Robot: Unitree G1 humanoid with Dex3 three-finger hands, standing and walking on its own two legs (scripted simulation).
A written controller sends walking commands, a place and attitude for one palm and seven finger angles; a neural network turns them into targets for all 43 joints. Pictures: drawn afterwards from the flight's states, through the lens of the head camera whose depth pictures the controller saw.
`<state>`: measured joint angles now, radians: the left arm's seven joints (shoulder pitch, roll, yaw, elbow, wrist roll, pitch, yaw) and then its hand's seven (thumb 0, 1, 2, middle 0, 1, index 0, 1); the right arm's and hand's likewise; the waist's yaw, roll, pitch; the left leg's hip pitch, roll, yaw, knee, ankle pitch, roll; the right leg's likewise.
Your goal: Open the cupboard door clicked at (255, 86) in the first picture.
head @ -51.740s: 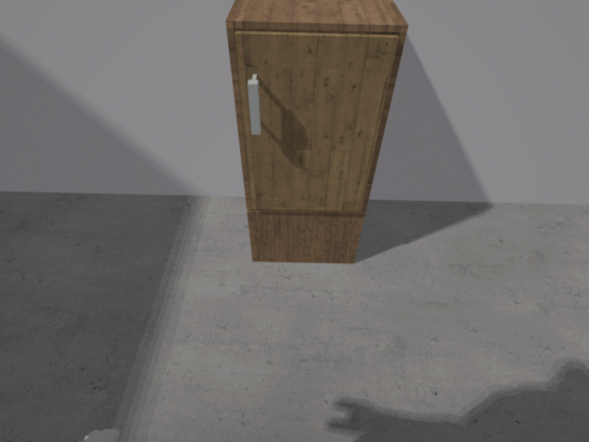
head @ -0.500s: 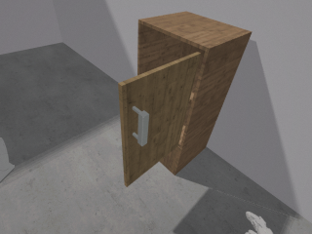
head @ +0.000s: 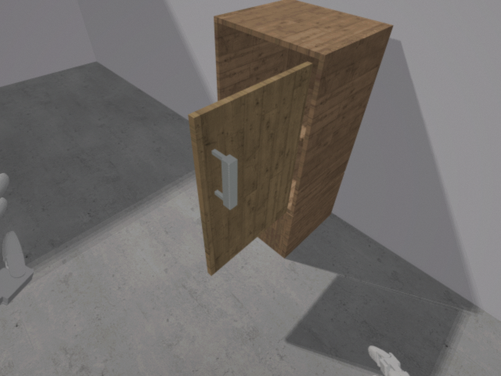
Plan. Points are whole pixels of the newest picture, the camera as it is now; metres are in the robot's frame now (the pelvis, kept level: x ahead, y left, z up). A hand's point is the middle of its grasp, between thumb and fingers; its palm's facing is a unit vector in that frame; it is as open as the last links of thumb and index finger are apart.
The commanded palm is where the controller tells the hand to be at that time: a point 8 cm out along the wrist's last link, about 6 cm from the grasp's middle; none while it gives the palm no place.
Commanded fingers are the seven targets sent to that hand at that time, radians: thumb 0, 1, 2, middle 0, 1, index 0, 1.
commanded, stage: stop stepping back and stand still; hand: left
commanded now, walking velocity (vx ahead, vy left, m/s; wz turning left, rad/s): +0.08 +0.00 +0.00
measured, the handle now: (223, 179) +0.54 +0.11 +0.00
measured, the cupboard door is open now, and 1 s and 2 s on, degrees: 91 91 91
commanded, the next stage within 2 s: let the arm hang, fingers relaxed in 0.10 s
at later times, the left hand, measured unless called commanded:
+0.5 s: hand out of the picture +0.05 +0.18 -0.17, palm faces +0.09 -0.98 -0.17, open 7.2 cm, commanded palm none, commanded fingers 0.00 0.90 0.90 -0.20 -0.30 -0.20 -0.30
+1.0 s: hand out of the picture -0.08 +0.18 -0.17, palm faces +0.09 -0.97 -0.21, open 7.4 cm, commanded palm none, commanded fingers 0.00 0.90 0.90 -0.20 -0.30 -0.20 -0.30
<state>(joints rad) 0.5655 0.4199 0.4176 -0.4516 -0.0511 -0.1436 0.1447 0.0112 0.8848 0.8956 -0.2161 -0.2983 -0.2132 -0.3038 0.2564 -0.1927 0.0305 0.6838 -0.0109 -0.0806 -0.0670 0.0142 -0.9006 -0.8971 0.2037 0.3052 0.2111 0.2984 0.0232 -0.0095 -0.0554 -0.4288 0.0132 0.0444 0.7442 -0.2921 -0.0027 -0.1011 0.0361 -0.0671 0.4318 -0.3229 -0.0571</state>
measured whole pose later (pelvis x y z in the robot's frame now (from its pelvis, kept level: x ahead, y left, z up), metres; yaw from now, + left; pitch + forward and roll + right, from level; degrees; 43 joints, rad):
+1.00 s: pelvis -0.03 +0.01 +0.00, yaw +3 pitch -3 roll +0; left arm 0.34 0.14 0.01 1.17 0.01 0.01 0.03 0.00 0.91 0.90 -0.20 -0.30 -0.20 -0.30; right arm 0.26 -0.15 0.00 1.15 -0.02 0.03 -0.03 0.01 -0.92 -0.90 0.20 0.30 0.20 0.30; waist 0.00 0.03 0.05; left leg -0.26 0.01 0.04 0.42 -0.11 0.01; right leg -0.09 0.00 -0.11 0.44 -0.30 -0.03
